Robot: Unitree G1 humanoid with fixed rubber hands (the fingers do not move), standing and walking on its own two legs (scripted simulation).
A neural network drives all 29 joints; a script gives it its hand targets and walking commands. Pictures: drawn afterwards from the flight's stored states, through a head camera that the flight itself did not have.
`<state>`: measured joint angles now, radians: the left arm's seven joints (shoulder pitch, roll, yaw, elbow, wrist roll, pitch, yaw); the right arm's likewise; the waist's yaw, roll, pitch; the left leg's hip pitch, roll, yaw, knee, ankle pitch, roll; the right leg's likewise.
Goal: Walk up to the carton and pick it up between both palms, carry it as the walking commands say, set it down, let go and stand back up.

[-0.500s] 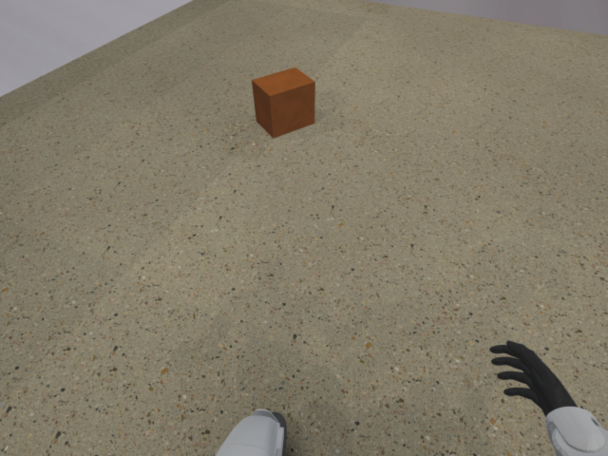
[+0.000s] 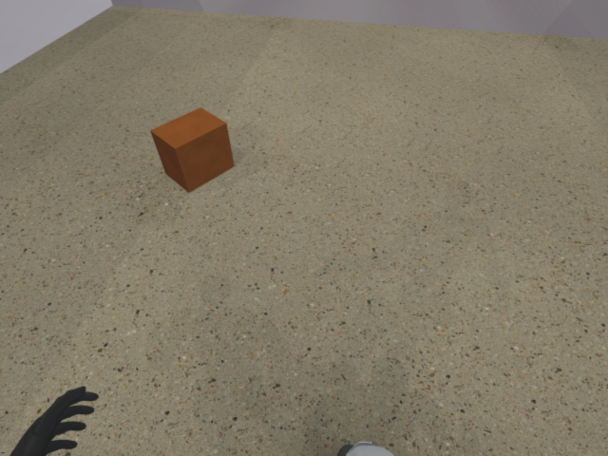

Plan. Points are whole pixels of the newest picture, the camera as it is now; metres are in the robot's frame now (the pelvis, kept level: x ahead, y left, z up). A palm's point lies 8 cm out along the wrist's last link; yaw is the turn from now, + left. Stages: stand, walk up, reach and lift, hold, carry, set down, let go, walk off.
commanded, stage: walk up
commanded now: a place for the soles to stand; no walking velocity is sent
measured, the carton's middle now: (194, 149) +1.60 +0.48 -0.63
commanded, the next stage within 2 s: none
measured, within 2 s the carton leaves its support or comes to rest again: neither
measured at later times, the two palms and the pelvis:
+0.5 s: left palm out of the picture +0.31 +0.45 -0.07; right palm (397, 218) +0.52 -0.19 -0.02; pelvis +0.29 +0.10 -0.02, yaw +5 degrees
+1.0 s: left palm (65, 173) +0.68 +0.47 -0.02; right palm (377, 195) +0.64 -0.19 -0.08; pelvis +0.55 +0.14 +0.00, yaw +1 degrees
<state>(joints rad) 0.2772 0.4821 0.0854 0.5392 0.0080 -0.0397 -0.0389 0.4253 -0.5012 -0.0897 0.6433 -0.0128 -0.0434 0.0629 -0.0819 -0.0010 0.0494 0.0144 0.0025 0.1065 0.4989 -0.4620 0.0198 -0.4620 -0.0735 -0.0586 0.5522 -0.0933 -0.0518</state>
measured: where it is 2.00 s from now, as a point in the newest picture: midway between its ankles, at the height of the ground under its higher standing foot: (210, 261)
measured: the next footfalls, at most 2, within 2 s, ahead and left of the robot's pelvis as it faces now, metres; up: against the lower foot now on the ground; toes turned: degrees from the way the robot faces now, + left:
right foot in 0.02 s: +0.20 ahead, -0.13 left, +0.00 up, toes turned -4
left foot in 0.42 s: +0.43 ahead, +0.22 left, +0.00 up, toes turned +8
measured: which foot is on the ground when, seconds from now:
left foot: down 0.00-0.02, up 0.04-0.40, down 0.42-0.86, up 0.88-1.00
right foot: up 0.00-0.00, down 0.02-0.42, up 0.44-0.82, down 0.84-1.00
